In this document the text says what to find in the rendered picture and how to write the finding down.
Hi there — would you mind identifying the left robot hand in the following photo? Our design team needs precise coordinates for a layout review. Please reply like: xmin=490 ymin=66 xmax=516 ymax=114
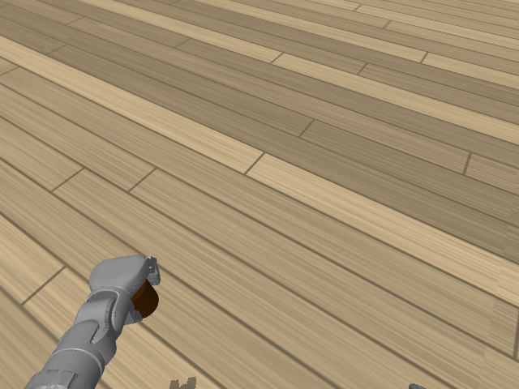
xmin=89 ymin=254 xmax=161 ymax=325

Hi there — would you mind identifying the left robot arm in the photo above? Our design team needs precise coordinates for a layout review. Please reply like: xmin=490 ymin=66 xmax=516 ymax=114
xmin=24 ymin=286 xmax=131 ymax=389

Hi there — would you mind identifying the tin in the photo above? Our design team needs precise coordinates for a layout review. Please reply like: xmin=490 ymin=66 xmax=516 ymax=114
xmin=131 ymin=279 xmax=159 ymax=318

